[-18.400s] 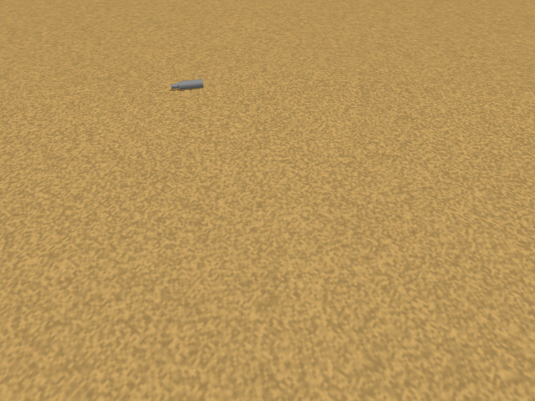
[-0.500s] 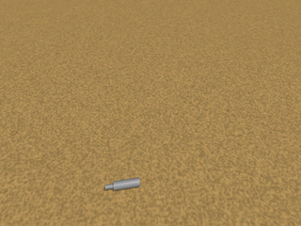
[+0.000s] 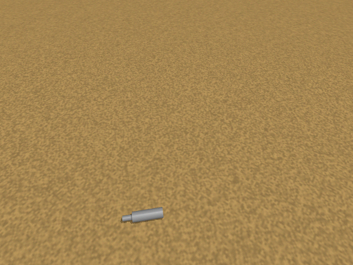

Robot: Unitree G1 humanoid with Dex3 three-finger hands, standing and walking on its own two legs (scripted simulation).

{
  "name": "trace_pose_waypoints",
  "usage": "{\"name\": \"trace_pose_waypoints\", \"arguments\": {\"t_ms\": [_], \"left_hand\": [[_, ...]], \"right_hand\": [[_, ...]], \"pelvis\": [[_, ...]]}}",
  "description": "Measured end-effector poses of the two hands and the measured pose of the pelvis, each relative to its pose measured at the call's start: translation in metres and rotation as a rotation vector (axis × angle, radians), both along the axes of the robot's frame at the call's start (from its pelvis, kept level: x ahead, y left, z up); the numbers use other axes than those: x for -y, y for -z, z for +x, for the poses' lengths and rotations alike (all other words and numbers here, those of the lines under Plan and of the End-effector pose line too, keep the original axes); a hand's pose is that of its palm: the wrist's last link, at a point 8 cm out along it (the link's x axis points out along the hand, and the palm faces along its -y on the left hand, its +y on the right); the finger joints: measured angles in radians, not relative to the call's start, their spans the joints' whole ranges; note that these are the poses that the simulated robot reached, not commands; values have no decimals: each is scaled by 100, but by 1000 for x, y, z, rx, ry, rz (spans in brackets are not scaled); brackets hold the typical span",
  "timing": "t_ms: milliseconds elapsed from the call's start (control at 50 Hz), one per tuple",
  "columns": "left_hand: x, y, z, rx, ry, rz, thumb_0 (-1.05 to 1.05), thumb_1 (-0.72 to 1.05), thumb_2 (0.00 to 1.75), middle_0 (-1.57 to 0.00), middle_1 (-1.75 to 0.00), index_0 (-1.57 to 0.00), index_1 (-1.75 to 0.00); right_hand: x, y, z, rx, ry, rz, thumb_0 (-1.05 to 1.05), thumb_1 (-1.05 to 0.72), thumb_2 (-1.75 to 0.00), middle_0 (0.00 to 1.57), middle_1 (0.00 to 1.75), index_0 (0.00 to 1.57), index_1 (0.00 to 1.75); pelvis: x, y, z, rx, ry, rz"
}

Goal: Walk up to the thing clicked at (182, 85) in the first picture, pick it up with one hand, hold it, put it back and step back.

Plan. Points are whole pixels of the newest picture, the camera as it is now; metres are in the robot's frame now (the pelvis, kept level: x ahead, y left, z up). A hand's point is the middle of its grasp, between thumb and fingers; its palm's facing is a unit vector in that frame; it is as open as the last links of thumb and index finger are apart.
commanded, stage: stand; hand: left
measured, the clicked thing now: (143, 215) +0.52 +0.19 -0.75
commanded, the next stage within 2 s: walk up in 0.02 s
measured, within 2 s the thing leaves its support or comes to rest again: neither
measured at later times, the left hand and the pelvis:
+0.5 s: hand out of the picture +0.12 +0.17 -0.15, palm faces -0.01 -0.92 -0.38, open 7.4 cm; pelvis +0.07 -0.09 -0.01, yaw -1 degrees
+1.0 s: hand (96, 260) +0.18 +0.22 -0.17, palm faces +0.01 -0.91 -0.41, open 7.4 cm; pelvis +0.09 -0.06 -0.03, yaw +0 degrees
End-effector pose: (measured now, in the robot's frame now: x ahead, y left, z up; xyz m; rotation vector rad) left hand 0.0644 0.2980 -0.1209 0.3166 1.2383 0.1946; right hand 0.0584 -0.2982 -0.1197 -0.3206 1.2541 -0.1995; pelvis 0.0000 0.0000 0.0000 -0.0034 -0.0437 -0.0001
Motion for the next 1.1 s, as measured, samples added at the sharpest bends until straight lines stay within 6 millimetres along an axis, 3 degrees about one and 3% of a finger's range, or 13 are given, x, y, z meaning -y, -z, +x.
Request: {"name": "trace_pose_waypoints", "arguments": {"t_ms": [120,260,340,400,500,580,660,760,920,1020,1100], "left_hand": [[-6,2,3,-1,1,-2,0,90,90,-21,-30,-20,-30],[10,-3,28,6,10,35,0,90,90,-20,-30,-20,-30],[35,-1,39,24,13,73,0,91,90,-20,-30,-20,-30],[57,-5,38,11,1,66,0,91,90,-20,-30,-20,-30],[82,-11,46,11,-13,43,0,90,90,-21,-30,-20,-30],[88,-9,61,40,-17,42,0,90,89,-21,-30,-21,-30],[82,-2,77,64,-20,44,0,90,89,-21,-30,-21,-30],[60,13,101,90,-12,47,0,90,89,-21,-30,-21,-30],[40,12,120,106,-7,56,0,90,90,-21,-30,-20,-30],[42,6,107,88,10,73,0,90,90,-20,-30,-20,-30],[40,1,97,55,17,71,0,90,90,-21,-30,-20,-30]], "right_hand": [[11,-3,-6,49,19,-17,0,-90,-90,21,30,21,30],[69,-2,-27,-18,51,-75,0,-90,-90,21,30,21,30],[107,17,-14,-57,62,-92,1,-90,-90,21,30,21,30],[114,19,7,-52,57,-74,1,-91,-90,20,30,21,30],[110,15,47,-15,21,-29,1,-91,-90,20,30,20,30],[101,17,72,-22,-16,-7,0,-91,-90,20,30,20,30],[90,19,98,-5,-45,0,0,-91,-90,20,30,21,30],[76,19,126,50,-64,-22,0,-91,-90,21,30,21,30],[56,7,153,140,-85,-18,0,-90,-90,21,30,21,30],[51,13,162,170,-66,15,0,-90,-90,21,30,21,30],[44,14,158,172,-58,37,0,-90,-90,21,30,21,30]], "pelvis": [[7,5,7,1,20,15],[44,13,28,12,31,37],[69,26,43,35,24,-1],[78,22,54,33,26,10],[87,11,74,18,16,3],[89,12,85,14,5,-5],[85,17,92,13,-8,-3],[68,28,97,5,-29,8],[58,26,96,-6,-11,-4],[57,25,93,8,-4,-24],[52,21,93,12,-1,3]]}}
